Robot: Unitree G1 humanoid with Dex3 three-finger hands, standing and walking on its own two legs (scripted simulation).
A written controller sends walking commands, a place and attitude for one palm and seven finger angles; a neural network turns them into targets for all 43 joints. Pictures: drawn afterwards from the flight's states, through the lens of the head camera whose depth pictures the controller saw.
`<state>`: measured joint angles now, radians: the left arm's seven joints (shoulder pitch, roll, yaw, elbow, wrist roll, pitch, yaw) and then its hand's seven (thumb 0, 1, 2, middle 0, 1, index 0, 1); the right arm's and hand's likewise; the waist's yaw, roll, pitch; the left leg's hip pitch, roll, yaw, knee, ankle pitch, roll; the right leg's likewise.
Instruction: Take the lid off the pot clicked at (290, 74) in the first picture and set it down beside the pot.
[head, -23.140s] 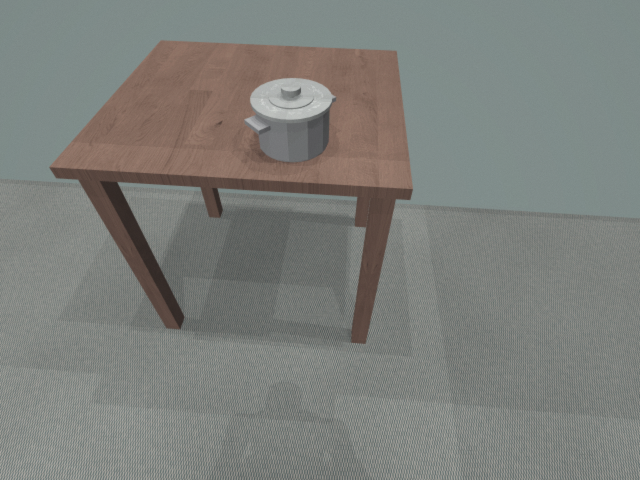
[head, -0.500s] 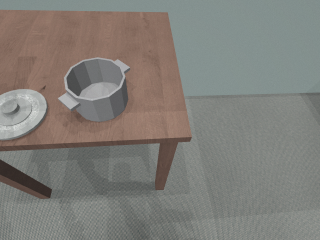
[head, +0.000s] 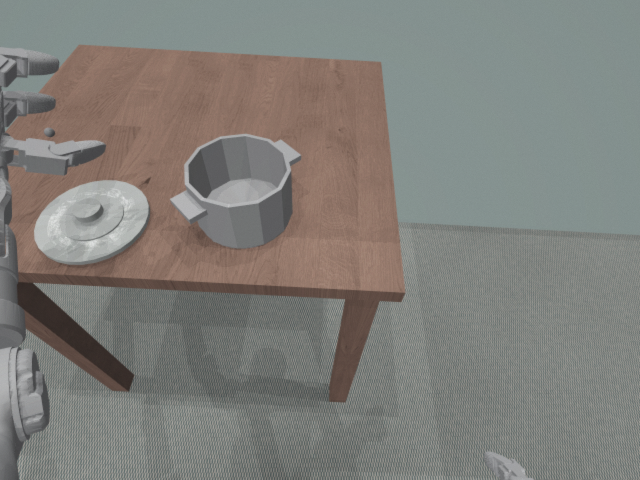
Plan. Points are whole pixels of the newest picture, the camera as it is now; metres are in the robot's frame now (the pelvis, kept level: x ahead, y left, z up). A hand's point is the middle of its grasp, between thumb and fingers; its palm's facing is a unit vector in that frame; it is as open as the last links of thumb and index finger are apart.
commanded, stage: draw the hand back to the body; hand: left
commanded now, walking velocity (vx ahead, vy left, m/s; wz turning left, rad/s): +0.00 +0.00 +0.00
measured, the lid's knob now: (88, 210) +0.48 +0.39 +0.00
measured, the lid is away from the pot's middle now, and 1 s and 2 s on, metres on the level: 0.24 0.24 0.24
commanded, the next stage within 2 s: step back with the hand held close in 1.60 s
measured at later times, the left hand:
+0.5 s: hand (49, 182) +0.35 +0.28 +0.20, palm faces +0.53 -0.81 -0.25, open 9.1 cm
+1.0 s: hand (48, 279) +0.25 +0.24 +0.19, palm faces +0.51 -0.83 -0.24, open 7.5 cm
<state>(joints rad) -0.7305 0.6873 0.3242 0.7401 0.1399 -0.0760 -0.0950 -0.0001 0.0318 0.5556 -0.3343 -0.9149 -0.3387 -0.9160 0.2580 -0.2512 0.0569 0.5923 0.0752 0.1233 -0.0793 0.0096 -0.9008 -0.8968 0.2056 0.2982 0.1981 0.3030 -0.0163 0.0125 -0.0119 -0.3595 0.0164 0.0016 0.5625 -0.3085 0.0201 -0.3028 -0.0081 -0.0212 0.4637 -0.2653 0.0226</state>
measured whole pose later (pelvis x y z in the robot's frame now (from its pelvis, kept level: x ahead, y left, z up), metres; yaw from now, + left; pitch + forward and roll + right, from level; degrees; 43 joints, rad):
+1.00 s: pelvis -0.01 -0.04 +0.01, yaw -1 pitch -5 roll +0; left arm 0.05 0.35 0.39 -0.05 -0.10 -0.07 0.09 0.01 0.87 0.89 -0.21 -0.31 -0.21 -0.31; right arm 0.15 -0.23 0.03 0.70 0.01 -0.09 -0.09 0.02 -0.90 -0.90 0.21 0.30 0.20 0.30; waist 0.06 0.06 0.03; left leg -0.05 0.05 0.01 0.34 -0.21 -0.03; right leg -0.04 0.03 -0.02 0.33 -0.20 -0.03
